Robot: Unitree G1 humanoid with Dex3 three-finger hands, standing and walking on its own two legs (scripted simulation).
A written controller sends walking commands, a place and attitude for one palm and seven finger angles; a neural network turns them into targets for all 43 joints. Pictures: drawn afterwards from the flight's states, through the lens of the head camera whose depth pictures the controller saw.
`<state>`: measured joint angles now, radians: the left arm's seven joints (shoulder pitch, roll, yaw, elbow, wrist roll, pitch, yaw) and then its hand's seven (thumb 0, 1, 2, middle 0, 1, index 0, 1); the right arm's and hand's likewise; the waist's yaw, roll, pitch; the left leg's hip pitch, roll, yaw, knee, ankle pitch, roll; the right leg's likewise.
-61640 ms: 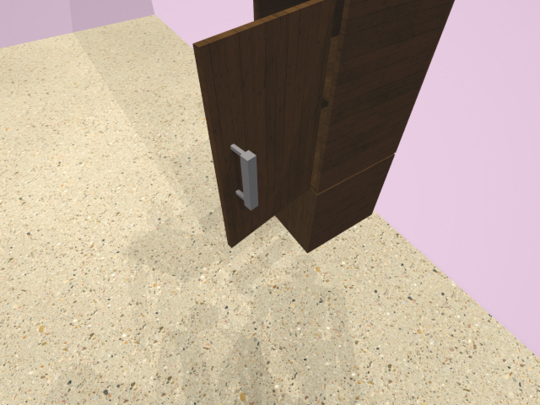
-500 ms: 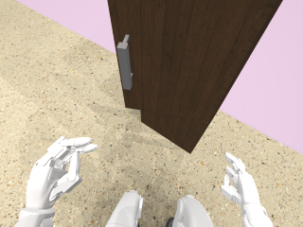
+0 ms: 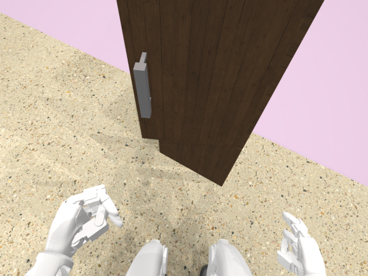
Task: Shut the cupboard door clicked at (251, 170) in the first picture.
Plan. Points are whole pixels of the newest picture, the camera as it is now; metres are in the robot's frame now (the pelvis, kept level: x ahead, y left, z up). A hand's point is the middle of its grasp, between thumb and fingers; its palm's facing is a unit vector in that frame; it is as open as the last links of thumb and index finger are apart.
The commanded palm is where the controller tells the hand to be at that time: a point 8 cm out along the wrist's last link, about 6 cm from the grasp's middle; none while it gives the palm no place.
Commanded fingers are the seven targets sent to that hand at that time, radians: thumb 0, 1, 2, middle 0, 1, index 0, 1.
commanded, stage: raise the hand and make a fist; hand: left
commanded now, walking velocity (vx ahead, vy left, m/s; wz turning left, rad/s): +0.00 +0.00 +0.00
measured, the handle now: (145, 87) +0.54 +0.14 +0.06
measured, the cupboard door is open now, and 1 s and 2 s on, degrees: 26 26 26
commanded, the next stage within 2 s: bring the fist close to the handle in 0.82 s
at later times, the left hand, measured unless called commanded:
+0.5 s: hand (85, 199) +0.24 +0.19 +0.07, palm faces +0.01 -1.00 -0.04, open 3.1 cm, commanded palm +0.22 +0.24 +0.06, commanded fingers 0.00 0.90 0.90 -1.30 -1.50 -1.30 -1.50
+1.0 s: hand (101, 210) +0.23 +0.17 +0.05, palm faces -0.05 -1.00 -0.03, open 3.1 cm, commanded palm +0.23 +0.22 +0.06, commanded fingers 0.00 0.90 0.90 -1.30 -1.50 -1.30 -1.50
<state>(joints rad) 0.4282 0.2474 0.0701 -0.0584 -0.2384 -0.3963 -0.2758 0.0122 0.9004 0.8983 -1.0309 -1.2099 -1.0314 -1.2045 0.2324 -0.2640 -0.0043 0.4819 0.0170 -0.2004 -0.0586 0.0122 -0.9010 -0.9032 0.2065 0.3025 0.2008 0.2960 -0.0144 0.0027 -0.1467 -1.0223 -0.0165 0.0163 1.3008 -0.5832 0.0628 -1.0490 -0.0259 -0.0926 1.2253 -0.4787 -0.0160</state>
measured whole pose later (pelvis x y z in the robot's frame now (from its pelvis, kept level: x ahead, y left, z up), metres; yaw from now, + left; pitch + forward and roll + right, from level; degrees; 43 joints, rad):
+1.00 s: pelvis +0.01 -0.02 +0.01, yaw +0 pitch +17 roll -2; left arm 0.39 0.25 0.13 -0.02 -0.28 -0.40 -0.28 0.01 0.90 0.90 -1.30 -1.50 -1.30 -1.50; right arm 0.25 -0.24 0.03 0.45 0.01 -0.15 -0.05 0.01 -0.90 -0.90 0.21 0.30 0.20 0.30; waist 0.00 0.02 -0.16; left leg -0.97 -0.01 0.00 1.26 -0.58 0.04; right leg -1.00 -0.01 -0.11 1.19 -0.49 -0.04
